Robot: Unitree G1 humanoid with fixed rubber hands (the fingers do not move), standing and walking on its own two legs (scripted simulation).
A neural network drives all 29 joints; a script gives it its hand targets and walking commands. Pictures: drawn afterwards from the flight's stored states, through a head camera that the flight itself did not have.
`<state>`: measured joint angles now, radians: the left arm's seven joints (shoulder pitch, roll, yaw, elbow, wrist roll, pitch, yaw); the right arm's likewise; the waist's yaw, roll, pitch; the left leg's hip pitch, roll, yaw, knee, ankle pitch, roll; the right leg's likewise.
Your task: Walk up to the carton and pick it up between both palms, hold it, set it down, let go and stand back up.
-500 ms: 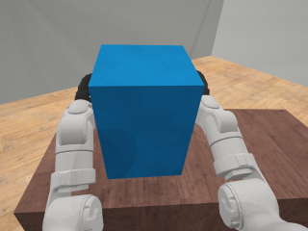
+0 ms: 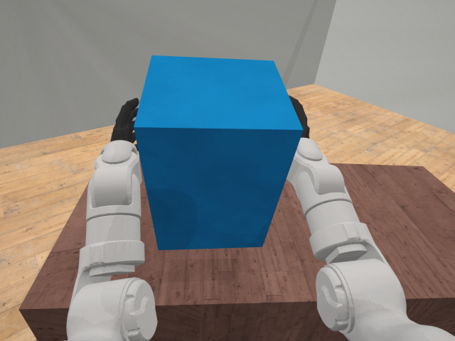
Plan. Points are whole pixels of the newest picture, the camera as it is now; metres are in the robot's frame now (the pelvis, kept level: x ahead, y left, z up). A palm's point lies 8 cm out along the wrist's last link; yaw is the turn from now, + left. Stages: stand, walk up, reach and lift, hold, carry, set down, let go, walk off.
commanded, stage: set down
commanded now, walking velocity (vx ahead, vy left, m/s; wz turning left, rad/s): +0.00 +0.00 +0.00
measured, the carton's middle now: (212, 160) +0.36 +0.01 +0.22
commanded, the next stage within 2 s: none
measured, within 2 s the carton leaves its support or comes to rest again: neither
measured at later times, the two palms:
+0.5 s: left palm (132, 177) +0.37 +0.16 +0.16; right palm (286, 178) +0.37 -0.13 +0.17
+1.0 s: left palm (128, 190) +0.37 +0.17 +0.13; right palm (276, 185) +0.38 -0.12 +0.15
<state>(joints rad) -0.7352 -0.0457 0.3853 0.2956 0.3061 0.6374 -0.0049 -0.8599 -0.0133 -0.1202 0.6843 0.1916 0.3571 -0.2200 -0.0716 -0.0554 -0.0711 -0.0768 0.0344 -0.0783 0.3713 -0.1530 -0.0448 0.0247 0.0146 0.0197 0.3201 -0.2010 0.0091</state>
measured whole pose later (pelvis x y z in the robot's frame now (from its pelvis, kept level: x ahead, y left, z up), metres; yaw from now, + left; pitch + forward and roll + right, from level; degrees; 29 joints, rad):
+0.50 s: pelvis +0.01 +0.00 +0.00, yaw +2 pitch -10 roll -1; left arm -0.60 -0.04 0.26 0.32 0.30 0.48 0.01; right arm -0.65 0.03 -0.12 0.68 0.10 0.08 -0.19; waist -0.06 -0.11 0.06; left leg -0.03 0.03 -0.10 0.38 -0.17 -0.05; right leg 0.09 0.01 -0.02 0.30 -0.22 0.01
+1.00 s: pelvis +0.01 +0.00 +0.00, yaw +2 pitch -8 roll -1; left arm -0.58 -0.06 0.33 0.48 0.29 0.34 0.00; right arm -0.66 0.06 -0.18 0.80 -0.01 0.00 -0.17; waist -0.03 -0.07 0.04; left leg -0.05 0.03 -0.08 0.35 -0.15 -0.04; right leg 0.06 0.00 -0.02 0.30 -0.21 0.01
